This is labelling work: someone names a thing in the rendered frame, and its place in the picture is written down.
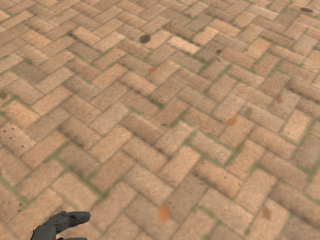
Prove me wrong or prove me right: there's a left robot hand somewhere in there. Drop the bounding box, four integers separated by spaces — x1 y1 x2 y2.
30 211 91 240

